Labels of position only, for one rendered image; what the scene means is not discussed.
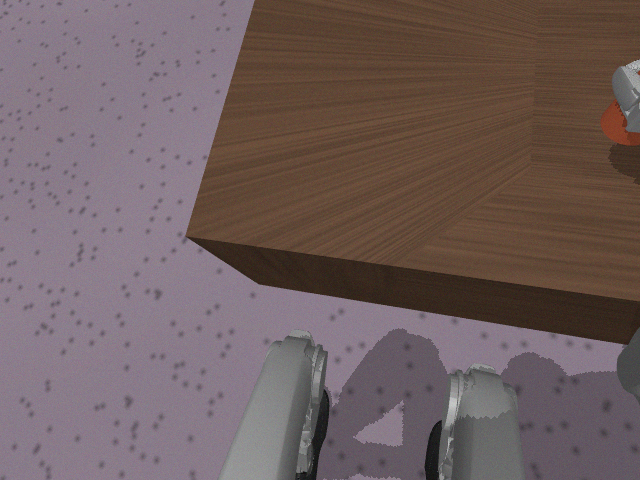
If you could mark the right robot hand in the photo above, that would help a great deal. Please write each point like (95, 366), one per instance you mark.
(626, 87)

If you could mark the left robot foot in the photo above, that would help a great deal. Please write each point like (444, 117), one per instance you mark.
(318, 439)

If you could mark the right robot arm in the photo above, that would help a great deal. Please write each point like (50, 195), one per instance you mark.
(628, 366)

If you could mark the right robot foot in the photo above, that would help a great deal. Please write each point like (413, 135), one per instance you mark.
(432, 454)

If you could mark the can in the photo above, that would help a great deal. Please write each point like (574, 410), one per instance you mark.
(613, 124)

